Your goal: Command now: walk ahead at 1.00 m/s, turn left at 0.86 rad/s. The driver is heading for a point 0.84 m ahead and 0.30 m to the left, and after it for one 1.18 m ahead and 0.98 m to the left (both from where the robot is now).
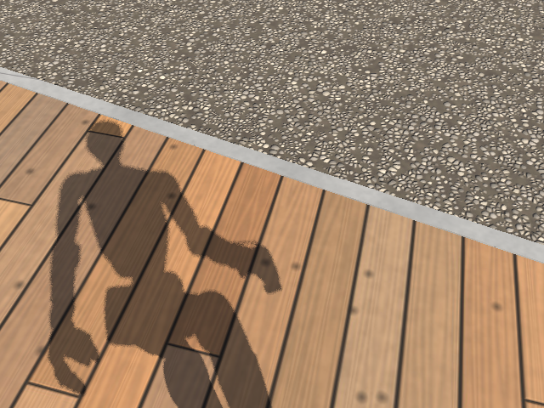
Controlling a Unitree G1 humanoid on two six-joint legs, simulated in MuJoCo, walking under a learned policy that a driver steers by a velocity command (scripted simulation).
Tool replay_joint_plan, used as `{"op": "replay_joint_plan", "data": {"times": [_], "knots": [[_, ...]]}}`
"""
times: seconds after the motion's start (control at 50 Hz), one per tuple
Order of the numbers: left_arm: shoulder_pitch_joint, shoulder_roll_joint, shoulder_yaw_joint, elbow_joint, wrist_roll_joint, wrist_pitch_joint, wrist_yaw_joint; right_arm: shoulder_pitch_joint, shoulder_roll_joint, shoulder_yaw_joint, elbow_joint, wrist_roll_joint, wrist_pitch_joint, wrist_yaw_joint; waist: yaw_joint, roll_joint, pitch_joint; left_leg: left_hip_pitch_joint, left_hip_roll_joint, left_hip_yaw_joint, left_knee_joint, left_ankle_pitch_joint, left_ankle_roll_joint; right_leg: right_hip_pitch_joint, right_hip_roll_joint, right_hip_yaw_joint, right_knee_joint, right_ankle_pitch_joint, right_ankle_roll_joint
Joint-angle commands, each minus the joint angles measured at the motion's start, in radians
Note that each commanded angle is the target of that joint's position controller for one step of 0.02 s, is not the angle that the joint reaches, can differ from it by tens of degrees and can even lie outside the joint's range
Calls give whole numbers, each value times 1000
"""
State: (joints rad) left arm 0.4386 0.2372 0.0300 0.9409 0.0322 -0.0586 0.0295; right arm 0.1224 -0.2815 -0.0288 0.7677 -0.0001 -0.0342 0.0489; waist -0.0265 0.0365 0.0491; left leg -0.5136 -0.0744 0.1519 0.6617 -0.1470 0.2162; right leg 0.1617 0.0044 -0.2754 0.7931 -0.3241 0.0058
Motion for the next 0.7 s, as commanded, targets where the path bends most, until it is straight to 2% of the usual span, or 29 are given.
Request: {"op": "replay_joint_plan", "data": {"times": [0.02,0.04,0.06,0.08,0.1,0.12,0.14,0.16,0.2,0.24,0.28,0.32,0.34,0.36,0.38,0.4,0.42,0.44,0.46,0.48,0.5,0.52,0.54,0.58,0.62,0.66,0.7], "knots": [[-166,67,4,-289,-12,-40,-23,378,-334,-112,81,-22,34,-38,-57,250,-241,897,255,-790,-172,13,310,-977,83,271,976,-195,20],[-196,103,-9,-297,1,-69,-22,342,-285,-113,47,-28,32,-42,-81,62,-259,887,331,-1007,-393,-281,311,-1055,29,378,901,-134,-4],[-237,144,-5,-287,1,-81,-24,321,-197,-95,58,-29,26,-50,-43,-99,-95,699,312,-954,-465,-347,242,-1039,-25,385,767,-54,-8],[-270,142,-6,-290,13,-75,-24,284,-164,-84,67,-26,15,-52,7,-156,-18,541,268,-859,-469,-271,195,-976,-63,377,663,-33,2],[-265,136,-12,-287,35,-55,-24,261,-163,-78,56,-18,-3,-57,40,-161,9,432,218,-768,-459,-155,173,-913,-85,376,603,-35,19],[-255,129,-17,-285,46,-29,-28,246,-145,-68,55,-10,-19,-60,69,-161,29,325,175,-693,-471,-107,159,-855,-110,367,539,-29,39],[-267,121,-22,-294,48,-9,-32,242,-143,-64,51,-4,-33,-57,77,-148,38,238,137,-637,-482,-77,148,-808,-128,349,456,-33,56],[-317,115,-27,-319,48,0,-37,242,-159,-68,44,0,-45,-53,68,-137,51,175,102,-590,-502,-31,142,-775,-135,321,360,-6,68],[-452,94,-41,-377,32,1,-47,269,-169,-74,43,-2,-54,-51,21,-99,79,130,58,-540,-515,103,114,-743,-127,281,159,160,79],[-531,73,-51,-409,13,-2,-51,316,-173,-83,52,6,-52,-42,-37,-53,55,194,32,-518,-485,265,63,-708,-90,260,-21,341,64],[-574,79,-51,-431,3,-6,-48,364,-185,-91,60,9,-48,-36,-85,-13,14,319,48,-537,-448,417,36,-703,-47,249,-124,413,46],[-594,94,-48,-454,-1,-13,-44,362,-193,-97,59,4,-45,-41,-89,12,-4,401,70,-556,-398,504,14,-662,-23,266,-222,411,26],[-553,109,-41,-447,-1,-17,-39,330,-201,-99,49,4,-45,-45,-62,13,-31,406,64,-553,-348,586,-10,-564,0,272,-279,393,15],[-477,147,-25,-427,-3,-19,-30,311,-224,-104,43,3,-48,-47,-25,19,-91,419,65,-563,-256,709,-35,-436,29,280,-287,349,5],[-332,203,0,-392,-12,-24,-17,273,-263,-111,33,-5,-52,-43,60,26,-181,413,63,-567,-87,764,-56,-271,33,301,-271,272,-6],[-98,253,27,-334,-13,-27,0,193,-277,-113,14,-10,-59,-38,201,22,-277,312,34,-544,152,702,-72,-34,-15,319,-254,196,-20],[118,317,55,-292,14,-30,21,167,-145,-79,-19,-15,-71,-38,260,-108,-399,148,-21,-466,490,215,-72,198,-224,515,-244,-136,-45],[17,378,66,-309,44,-29,12,308,-26,-37,-84,43,-65,-39,101,-473,-536,-123,-110,-349,747,-363,-108,352,-513,1116,-468,-341,-155],[-107,288,70,-332,35,-16,1,273,-116,-35,-51,11,-43,-54,96,-315,-408,-246,2,-303,797,-250,-91,217,-466,1159,-524,-556,-175],[-168,186,46,-336,25,-11,-1,182,-153,-44,-46,-13,-30,-45,103,-170,-253,-257,51,-272,755,-162,-99,64,-404,958,-521,-476,-161],[-167,144,36,-308,27,-9,-5,141,-149,-46,-50,-24,-20,-33,94,-65,-154,-240,83,-253,718,-135,-106,-63,-368,806,-526,-279,-150],[-132,138,32,-269,26,-14,-4,91,-126,-42,-73,-38,-10,-16,85,-57,-102,-234,115,-255,691,-136,-107,-137,-331,683,-539,-150,-132],[-103,127,29,-234,22,-22,-7,85,-92,-32,-93,-41,5,0,65,-90,-62,-232,135,-249,685,-140,-113,-198,-319,597,-556,-82,-119],[-72,103,24,-184,-3,-44,-25,29,-46,-13,-144,-38,28,15,38,-110,-19,-284,176,-242,674,-128,-115,-237,-316,474,-601,42,-97],[-88,108,25,-170,-11,-59,-35,-30,-46,-4,-192,-38,35,26,15,-111,2,-291,186,-221,626,-36,-119,-283,-291,327,-642,193,-78],[-129,128,27,-167,-5,-72,-36,-83,-55,3,-227,-30,38,34,-13,-119,42,-265,188,-193,508,74,-121,-334,-260,187,-675,312,-62],[-99,145,31,-146,-6,-75,-34,-158,-65,7,-242,-31,37,47,6,-69,86,-206,156,-98,327,155,-104,-327,-205,68,-711,419,-40]]}}
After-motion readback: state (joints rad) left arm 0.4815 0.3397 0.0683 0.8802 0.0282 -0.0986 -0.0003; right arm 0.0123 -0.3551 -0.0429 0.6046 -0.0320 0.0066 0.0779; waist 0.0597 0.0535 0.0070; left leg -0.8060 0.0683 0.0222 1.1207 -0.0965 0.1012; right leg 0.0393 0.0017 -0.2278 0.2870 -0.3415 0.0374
